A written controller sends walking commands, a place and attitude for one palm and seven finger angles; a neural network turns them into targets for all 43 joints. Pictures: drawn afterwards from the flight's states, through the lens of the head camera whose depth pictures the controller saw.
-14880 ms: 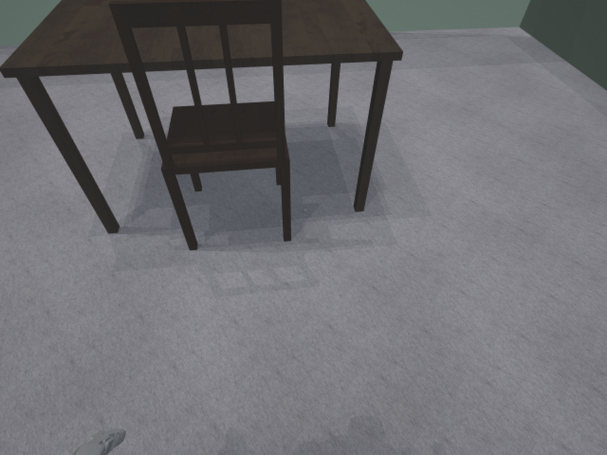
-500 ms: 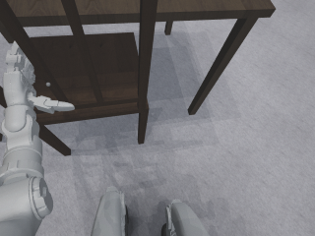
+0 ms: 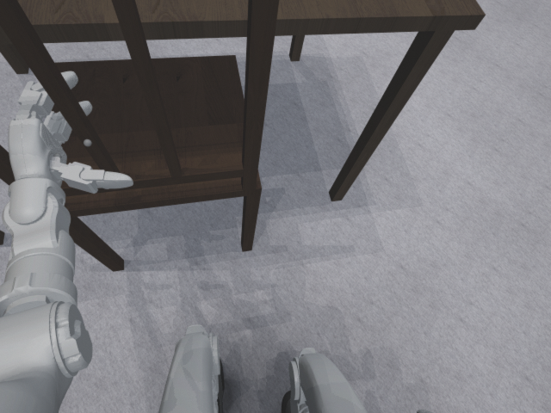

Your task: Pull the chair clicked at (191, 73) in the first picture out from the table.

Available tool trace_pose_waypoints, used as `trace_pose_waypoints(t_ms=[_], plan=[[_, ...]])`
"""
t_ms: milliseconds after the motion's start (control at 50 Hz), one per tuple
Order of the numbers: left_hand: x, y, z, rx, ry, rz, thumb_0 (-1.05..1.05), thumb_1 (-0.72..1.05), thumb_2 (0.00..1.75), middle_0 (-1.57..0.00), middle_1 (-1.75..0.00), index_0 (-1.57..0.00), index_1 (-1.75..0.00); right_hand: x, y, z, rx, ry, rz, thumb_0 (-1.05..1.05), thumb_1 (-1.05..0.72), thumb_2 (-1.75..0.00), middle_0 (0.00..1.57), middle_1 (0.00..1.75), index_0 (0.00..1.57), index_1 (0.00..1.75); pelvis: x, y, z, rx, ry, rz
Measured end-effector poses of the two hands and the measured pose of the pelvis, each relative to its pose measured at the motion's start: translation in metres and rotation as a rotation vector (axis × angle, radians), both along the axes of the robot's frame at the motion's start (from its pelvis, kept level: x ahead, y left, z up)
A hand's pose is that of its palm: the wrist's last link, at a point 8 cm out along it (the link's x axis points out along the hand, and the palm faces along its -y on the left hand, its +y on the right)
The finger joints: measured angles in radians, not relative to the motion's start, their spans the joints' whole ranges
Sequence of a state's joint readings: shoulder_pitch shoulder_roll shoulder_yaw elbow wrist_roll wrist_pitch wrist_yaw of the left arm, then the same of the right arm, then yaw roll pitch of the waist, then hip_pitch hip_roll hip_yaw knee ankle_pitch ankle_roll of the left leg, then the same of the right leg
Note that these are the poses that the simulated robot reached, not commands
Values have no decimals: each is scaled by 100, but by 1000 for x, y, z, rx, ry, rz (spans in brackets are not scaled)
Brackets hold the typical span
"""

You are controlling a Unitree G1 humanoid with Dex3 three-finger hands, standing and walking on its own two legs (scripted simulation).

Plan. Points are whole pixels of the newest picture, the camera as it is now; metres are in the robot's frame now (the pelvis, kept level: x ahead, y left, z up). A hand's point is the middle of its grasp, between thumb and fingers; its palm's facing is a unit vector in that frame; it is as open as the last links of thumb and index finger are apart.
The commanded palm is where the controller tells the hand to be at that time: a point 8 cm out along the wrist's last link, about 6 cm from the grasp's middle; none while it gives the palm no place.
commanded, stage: hook a spindle and tug to test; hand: left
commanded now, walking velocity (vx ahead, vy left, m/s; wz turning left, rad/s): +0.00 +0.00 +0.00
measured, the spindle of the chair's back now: (71, 110) +0.50 +0.27 +0.07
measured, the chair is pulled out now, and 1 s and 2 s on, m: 0.00 0.01 0.15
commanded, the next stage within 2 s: step backward, pulling the chair out in 1.10 s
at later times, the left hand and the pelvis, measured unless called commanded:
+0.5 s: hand (92, 140) +0.48 +0.24 +0.04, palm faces +0.19 -0.98 -0.03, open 5.6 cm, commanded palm +0.44 +0.27 +0.04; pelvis +0.00 +0.00 +0.00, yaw +0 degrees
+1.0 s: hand (97, 147) +0.47 +0.24 +0.04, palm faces +0.18 -0.98 -0.02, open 5.2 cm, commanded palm +0.42 +0.28 +0.04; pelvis +0.02 +0.00 +0.01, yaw -1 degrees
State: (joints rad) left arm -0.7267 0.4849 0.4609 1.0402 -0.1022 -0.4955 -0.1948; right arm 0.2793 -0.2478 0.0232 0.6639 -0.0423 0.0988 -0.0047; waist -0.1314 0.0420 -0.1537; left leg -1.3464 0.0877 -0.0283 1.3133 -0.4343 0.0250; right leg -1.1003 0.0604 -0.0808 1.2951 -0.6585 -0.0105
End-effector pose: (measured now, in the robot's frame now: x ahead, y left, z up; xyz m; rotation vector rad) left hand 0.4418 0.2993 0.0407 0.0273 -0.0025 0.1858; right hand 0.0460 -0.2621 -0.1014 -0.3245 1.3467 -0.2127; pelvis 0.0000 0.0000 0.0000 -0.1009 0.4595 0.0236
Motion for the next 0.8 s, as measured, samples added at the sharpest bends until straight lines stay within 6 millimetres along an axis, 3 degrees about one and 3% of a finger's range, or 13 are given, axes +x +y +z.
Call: trace_pose_waypoints(t_ms=[160,260,480,600,800], plan=[[0,-1,0,-4,1,-1,-1,-20,43,-40,-114,-40,-114,-6,3,2,5,8,-15,1,-91,-90,20,30,20,30,1,2,1,0,1,-6],[-1,-3,2,0,1,5,0,5,54,-45,-131,-45,-131,-7,5,2,12,10,-17,1,-91,-90,20,30,20,30,1,4,3,1,-4,-4],[2,-5,2,3,3,17,1,63,79,-44,-141,-45,-141,-3,7,3,18,13,-12,1,-91,-90,20,30,20,30,3,5,5,3,0,-3],[3,-11,0,-2,3,-16,0,73,84,-44,-142,-45,-143,0,6,4,17,11,-14,1,-91,-90,20,30,20,30,5,4,5,5,2,-5],[2,-13,0,-10,9,-3,0,74,84,-44,-142,-44,-144,9,5,5,26,-19,-29,1,-91,-90,20,30,20,30,9,3,6,12,0,-15]])
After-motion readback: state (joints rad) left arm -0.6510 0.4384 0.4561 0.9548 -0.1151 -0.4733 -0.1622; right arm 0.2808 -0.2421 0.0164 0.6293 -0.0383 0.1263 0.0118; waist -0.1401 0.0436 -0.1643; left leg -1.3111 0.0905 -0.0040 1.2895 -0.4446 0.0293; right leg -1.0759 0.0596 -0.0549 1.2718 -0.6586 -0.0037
